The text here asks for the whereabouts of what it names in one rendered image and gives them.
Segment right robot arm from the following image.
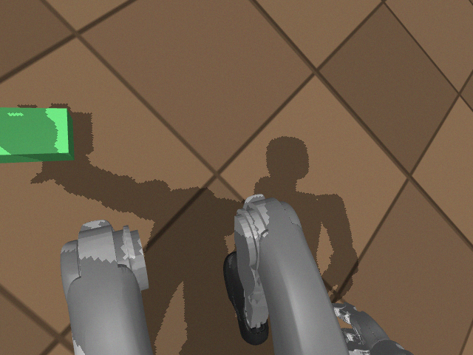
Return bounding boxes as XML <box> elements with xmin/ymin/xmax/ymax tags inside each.
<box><xmin>370</xmin><ymin>339</ymin><xmax>414</xmax><ymax>355</ymax></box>

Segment right robot foot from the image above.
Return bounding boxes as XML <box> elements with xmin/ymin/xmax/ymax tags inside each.
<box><xmin>223</xmin><ymin>251</ymin><xmax>269</xmax><ymax>345</ymax></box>

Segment right robot hand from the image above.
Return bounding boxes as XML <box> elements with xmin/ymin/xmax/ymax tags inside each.
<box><xmin>332</xmin><ymin>302</ymin><xmax>390</xmax><ymax>355</ymax></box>

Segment carton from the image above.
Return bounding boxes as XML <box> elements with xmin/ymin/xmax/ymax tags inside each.
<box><xmin>0</xmin><ymin>107</ymin><xmax>75</xmax><ymax>163</ymax></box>

